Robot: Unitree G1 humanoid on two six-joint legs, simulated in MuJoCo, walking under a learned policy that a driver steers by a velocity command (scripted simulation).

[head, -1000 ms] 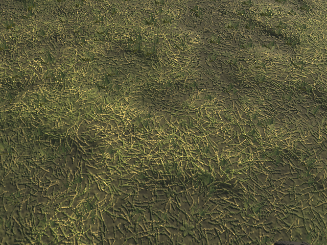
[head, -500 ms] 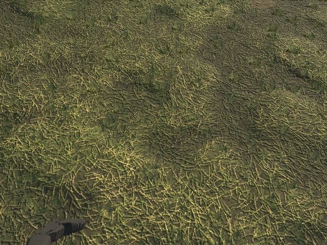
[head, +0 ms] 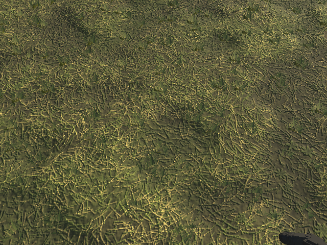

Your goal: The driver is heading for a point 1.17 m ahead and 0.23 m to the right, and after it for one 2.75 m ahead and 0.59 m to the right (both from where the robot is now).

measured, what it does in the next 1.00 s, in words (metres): walks ahead: left foot, then right foot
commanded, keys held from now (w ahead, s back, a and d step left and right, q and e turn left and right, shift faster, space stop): w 0.28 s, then no key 0.72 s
